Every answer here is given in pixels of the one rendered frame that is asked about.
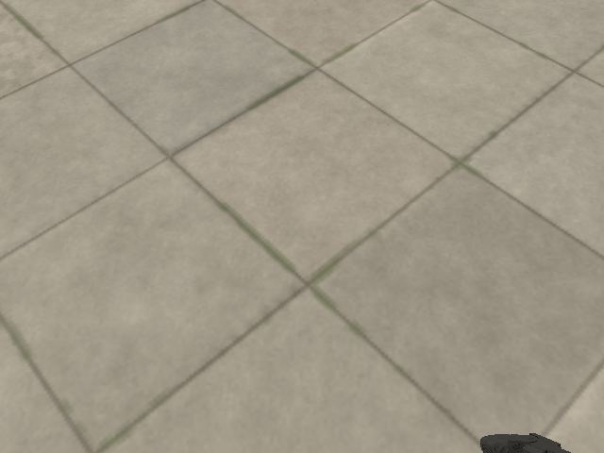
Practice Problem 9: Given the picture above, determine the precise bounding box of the robot right hand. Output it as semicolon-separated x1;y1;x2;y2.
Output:
480;433;571;453

